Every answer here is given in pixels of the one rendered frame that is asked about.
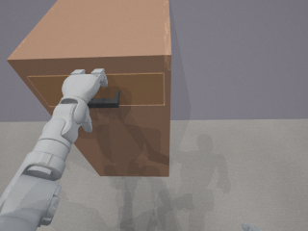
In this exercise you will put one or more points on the left robot hand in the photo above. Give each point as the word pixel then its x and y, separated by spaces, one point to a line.
pixel 85 86

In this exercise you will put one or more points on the left robot forearm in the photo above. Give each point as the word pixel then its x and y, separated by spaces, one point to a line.
pixel 47 159

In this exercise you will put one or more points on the handle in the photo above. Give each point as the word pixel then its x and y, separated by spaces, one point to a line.
pixel 97 103

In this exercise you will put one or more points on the drawer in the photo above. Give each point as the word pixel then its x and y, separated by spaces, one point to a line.
pixel 144 88

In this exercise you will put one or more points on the robot left upper arm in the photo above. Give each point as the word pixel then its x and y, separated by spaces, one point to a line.
pixel 32 202

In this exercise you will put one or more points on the cabinet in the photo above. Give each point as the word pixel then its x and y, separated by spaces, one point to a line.
pixel 119 36

